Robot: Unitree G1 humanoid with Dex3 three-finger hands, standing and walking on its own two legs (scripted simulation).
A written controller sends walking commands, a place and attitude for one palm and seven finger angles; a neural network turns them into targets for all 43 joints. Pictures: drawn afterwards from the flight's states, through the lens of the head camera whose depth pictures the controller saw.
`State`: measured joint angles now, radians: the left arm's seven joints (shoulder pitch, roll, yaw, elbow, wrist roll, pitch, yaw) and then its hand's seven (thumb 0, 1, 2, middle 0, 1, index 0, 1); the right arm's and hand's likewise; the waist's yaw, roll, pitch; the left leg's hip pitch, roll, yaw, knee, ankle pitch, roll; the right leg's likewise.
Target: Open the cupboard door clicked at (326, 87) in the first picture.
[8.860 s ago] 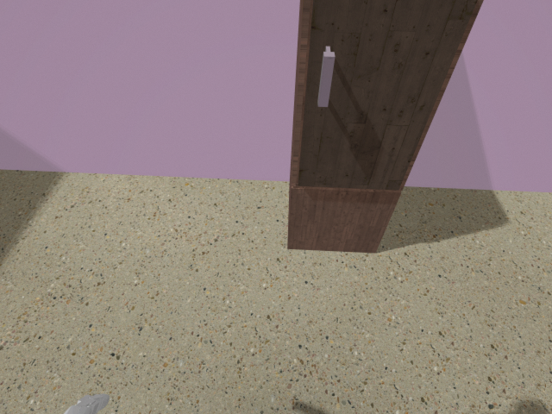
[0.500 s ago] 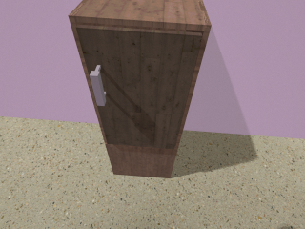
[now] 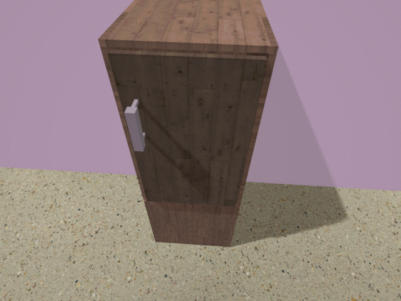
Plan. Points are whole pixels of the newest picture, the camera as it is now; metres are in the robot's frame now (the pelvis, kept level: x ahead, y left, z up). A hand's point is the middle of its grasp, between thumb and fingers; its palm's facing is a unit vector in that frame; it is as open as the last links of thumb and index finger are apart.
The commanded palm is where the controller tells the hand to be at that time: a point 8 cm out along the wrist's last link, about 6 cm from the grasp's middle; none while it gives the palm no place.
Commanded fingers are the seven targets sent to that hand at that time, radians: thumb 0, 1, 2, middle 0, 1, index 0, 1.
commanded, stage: come to a stop and stand still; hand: left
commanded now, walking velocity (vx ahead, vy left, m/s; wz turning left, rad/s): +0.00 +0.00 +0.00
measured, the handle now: (137, 125) +0.52 +0.20 +0.07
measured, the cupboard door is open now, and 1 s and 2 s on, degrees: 0 0 0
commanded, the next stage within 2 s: look again from close up in 0.80 s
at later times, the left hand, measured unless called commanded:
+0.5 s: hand out of the picture -0.05 +0.17 -0.18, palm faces +0.03 -0.99 -0.14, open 7.4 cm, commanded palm none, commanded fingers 0.00 0.90 0.90 -0.20 -0.30 -0.20 -0.30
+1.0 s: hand out of the picture -0.05 +0.17 -0.18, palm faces +0.04 -0.99 -0.13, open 7.4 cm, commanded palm none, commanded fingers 0.00 0.90 0.90 -0.20 -0.30 -0.20 -0.30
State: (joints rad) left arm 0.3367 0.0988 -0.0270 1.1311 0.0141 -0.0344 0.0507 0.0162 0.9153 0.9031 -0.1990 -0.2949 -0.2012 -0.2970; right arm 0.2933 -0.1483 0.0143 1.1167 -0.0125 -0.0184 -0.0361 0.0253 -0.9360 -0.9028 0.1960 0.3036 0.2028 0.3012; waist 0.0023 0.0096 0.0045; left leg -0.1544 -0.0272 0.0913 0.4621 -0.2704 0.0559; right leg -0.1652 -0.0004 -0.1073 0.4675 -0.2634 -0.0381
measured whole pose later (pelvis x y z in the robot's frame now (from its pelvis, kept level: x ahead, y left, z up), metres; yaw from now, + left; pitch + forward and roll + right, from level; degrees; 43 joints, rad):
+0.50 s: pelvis -0.03 +0.02 +0.00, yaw +0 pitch -2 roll +0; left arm 0.36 0.11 -0.02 1.11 0.02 -0.02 0.04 0.01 0.91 0.90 -0.20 -0.29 -0.20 -0.30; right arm 0.36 -0.11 0.02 1.14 -0.01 -0.02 -0.03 0.00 -0.90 -0.90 0.20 0.30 0.20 0.30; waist 0.00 -0.01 0.01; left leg -0.17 -0.05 0.11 0.41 -0.20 0.09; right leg -0.19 -0.02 -0.09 0.42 -0.19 -0.01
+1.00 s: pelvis -0.02 +0.03 +0.00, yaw -1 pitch -2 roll +0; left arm 0.36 0.09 -0.01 1.12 0.02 -0.02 0.05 0.01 0.91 0.90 -0.20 -0.29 -0.20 -0.30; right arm 0.32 -0.11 0.01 1.14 -0.01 -0.02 -0.03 0.00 -0.91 -0.90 0.20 0.30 0.20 0.30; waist 0.01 -0.01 0.01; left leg -0.17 -0.07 0.12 0.38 -0.19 0.11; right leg -0.20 -0.04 -0.08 0.42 -0.19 0.01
